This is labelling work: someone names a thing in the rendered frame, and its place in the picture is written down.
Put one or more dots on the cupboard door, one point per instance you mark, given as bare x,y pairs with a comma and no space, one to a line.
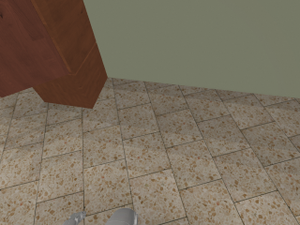
28,56

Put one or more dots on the left robot hand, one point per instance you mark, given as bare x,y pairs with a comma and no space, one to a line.
75,218

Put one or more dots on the robot left thigh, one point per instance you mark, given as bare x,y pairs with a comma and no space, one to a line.
123,216

